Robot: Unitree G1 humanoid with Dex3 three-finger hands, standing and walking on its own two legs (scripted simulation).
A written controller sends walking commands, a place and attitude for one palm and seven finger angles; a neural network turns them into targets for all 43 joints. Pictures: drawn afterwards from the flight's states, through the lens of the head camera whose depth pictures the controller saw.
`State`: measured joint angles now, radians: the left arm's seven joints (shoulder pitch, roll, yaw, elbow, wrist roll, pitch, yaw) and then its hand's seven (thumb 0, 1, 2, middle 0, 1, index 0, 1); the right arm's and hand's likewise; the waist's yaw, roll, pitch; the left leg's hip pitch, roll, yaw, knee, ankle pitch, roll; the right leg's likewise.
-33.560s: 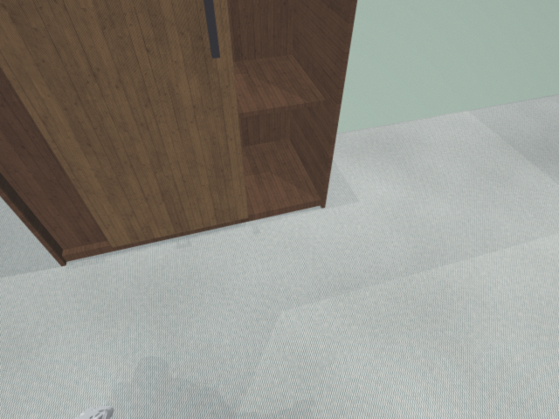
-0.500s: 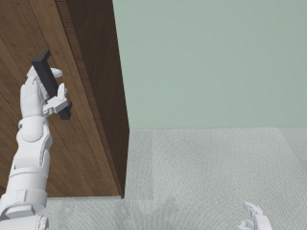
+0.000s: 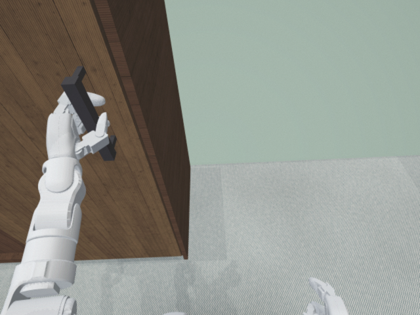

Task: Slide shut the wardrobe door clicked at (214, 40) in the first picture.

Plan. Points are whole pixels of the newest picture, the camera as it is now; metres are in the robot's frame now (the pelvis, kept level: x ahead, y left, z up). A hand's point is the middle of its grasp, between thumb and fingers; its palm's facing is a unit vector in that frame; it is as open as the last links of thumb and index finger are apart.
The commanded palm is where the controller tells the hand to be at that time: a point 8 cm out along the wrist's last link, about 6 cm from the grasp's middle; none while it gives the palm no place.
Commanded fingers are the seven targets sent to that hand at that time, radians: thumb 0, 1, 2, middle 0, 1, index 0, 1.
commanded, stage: stop walking and hold the door there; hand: left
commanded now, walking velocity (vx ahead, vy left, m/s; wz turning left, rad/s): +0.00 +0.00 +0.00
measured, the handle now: (96, 117) +0.42 +0.24 +0.16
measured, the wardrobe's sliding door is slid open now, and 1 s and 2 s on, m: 0.00 0.00 0.01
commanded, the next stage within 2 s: loosen the grip on the handle in 0.58 s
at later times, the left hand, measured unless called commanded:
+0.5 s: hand (100, 133) +0.38 +0.22 +0.16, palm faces +0.22 -0.97 -0.15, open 5.7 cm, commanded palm +0.35 +0.26 +0.16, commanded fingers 0.00 0.90 0.90 -0.45 -1.40 -0.45 -1.40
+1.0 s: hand (100, 133) +0.38 +0.22 +0.16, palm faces +0.26 -0.95 -0.16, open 11.1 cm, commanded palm +0.35 +0.26 +0.16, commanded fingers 0.00 -0.55 0.20 -0.36 -1.28 -0.36 -1.28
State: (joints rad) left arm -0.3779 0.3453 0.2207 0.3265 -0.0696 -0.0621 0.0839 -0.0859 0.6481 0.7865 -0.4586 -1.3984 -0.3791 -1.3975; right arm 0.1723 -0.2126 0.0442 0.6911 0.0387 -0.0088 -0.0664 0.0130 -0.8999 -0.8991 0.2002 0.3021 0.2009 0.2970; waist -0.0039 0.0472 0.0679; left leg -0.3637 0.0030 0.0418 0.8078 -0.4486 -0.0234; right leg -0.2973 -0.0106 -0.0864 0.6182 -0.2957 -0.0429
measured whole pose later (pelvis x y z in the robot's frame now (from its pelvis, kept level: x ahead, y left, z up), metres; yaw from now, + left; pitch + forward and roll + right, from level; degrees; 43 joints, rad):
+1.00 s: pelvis -0.02 +0.01 +0.00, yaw -1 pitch +0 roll +1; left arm -0.50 0.32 0.21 0.56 -0.03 -0.14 0.07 -0.01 -0.08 0.44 -0.45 -1.37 -0.33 -1.35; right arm 0.25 -0.26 0.02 0.67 0.05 -0.17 -0.06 0.01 -0.90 -0.90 0.20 0.30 0.20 0.30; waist 0.00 -0.01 -0.02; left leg -0.31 0.04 0.05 0.56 -0.25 -0.01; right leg -0.35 -0.02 -0.06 0.57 -0.23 -0.02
